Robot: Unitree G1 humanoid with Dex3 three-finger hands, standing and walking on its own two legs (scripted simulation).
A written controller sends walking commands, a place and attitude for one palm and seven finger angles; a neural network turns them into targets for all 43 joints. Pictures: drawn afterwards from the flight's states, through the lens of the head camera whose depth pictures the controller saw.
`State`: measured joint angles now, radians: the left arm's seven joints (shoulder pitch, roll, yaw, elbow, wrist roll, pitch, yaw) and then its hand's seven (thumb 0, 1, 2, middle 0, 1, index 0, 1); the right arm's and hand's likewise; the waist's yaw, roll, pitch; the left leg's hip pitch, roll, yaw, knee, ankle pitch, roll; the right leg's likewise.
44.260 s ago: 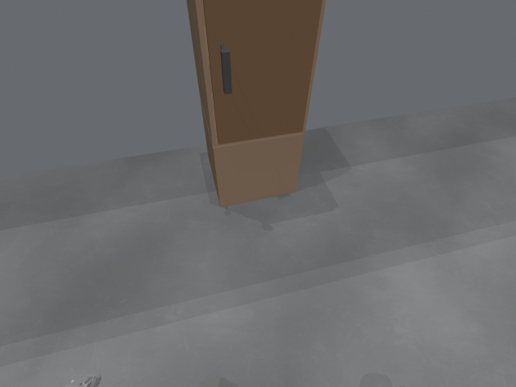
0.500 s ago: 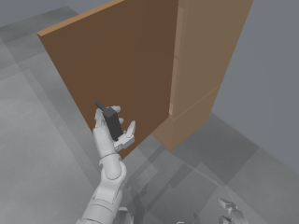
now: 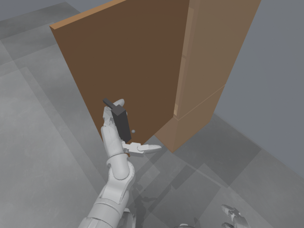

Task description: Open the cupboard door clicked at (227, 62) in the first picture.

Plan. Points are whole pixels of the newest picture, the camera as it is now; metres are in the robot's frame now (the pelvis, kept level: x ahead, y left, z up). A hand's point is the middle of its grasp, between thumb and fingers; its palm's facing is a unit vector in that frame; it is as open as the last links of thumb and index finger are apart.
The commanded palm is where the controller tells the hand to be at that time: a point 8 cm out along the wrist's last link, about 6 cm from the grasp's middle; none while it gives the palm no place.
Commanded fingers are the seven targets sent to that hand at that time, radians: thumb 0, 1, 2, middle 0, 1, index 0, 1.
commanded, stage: open thumb and fingers to let go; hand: left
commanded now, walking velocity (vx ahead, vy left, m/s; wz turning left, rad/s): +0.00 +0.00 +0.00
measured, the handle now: (116, 121) +0.38 +0.11 +0.06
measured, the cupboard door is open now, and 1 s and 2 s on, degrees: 96 97 97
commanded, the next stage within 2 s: slide the hand sideways off the handle in 0.02 s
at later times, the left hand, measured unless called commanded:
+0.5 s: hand (129, 143) +0.32 +0.07 +0.06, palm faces -0.08 -1.00 +0.04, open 16.2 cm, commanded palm +0.29 +0.13 +0.05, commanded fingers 0.00 -0.50 0.30 -0.15 -0.30 -0.15 -0.30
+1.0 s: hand (109, 163) +0.27 +0.12 +0.05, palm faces -0.05 -1.00 +0.00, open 16.3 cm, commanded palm +0.24 +0.18 +0.05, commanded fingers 0.00 -0.50 0.30 -0.15 -0.30 -0.15 -0.30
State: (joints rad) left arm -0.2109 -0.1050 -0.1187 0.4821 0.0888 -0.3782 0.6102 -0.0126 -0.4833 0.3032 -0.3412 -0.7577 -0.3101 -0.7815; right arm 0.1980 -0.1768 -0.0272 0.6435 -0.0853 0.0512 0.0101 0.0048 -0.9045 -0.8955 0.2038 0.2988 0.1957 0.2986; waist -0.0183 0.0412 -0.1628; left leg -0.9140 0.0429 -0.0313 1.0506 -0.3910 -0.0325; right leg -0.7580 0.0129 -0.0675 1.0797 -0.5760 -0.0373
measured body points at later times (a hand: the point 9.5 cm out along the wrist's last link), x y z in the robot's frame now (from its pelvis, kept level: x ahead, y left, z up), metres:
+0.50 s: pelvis +0.00 +0.02 +0.00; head +0.05 +0.02 +0.45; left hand +0.32 +0.13 +0.06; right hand +0.13 -0.22 -0.10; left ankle +0.07 +0.14 -0.66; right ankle -0.03 -0.10 -0.66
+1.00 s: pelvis +0.01 +0.01 +0.00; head +0.07 +0.01 +0.45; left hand +0.26 +0.17 +0.05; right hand +0.20 -0.21 -0.09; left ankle +0.07 +0.14 -0.66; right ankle -0.03 -0.10 -0.66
